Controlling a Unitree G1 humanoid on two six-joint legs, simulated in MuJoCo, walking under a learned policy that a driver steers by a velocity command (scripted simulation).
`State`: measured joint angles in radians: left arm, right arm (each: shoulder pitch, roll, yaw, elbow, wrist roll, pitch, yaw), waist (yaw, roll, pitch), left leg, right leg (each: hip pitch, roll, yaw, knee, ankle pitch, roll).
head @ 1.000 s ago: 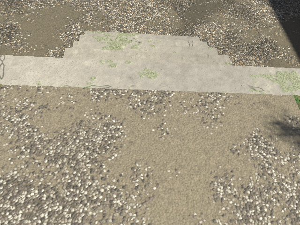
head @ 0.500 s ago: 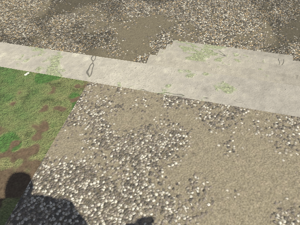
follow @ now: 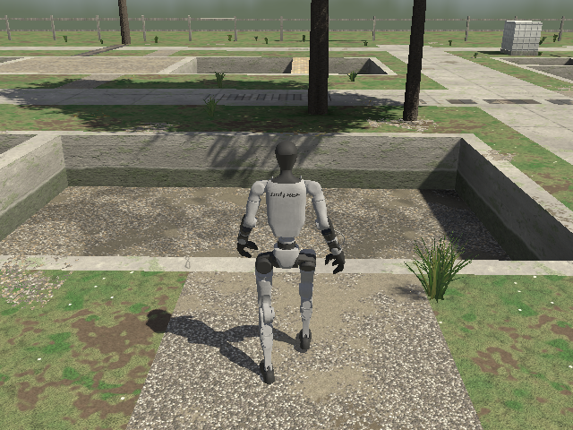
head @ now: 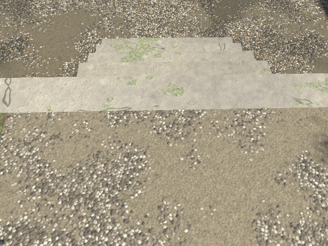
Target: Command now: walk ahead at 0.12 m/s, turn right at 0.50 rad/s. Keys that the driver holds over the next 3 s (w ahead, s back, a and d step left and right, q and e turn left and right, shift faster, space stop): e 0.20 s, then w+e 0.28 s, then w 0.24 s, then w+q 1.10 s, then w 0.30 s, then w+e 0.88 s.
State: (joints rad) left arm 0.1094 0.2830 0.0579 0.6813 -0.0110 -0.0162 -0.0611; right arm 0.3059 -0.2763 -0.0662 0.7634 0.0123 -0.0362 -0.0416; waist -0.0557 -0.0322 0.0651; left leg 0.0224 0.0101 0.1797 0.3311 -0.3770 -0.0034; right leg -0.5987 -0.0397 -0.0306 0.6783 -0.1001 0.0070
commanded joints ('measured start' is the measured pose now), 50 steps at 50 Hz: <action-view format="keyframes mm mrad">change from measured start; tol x32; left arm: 1 83 119 45 -70 2 -7 -11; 41 -170 38 -6 -158 -13 -76 11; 50 248 128 35 -36 6 -69 42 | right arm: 1 -77 -200 -55 -77 23 -2 -11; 50 84 -156 -14 -79 45 -45 27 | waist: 1 96 136 -105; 5 131 -127 -537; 27 -7 279 -71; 50 155 -138 -200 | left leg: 1 -60 241 -41 185 962 105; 3 -298 124 -9 634 566 4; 4 -630 -65 -90 1015 -364 -67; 24 -209 -28 -226 118 132 -3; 27 -17 386 -857 -139 -368 215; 36 -96 201 -382 -185 153 175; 44 -129 240 -397 -82 373 151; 50 -823 61 -307 939 -70 16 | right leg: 1 218 67 -51 -72 -38 -64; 4 872 -307 596 -151 766 -396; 16 268 -80 439 -442 -379 -265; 24 164 -25 518 -337 -526 -194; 31 -302 54 198 387 -203 -21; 45 373 72 17 -230 -6 -46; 48 1027 -399 712 -327 -235 -271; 50 793 -325 506 -391 -297 -219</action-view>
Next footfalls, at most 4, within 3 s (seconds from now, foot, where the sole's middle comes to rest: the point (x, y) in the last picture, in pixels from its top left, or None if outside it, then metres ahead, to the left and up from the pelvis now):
0.06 right None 0.18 -0.10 -0.77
0.50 left None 0.23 0.11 -0.77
0.92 right None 0.37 -0.24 -0.77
1.42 left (171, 178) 0.72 -0.05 -0.77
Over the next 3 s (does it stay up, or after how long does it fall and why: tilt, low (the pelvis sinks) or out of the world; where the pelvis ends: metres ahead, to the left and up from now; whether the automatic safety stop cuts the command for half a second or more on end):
stays up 1.29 -0.09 -0.05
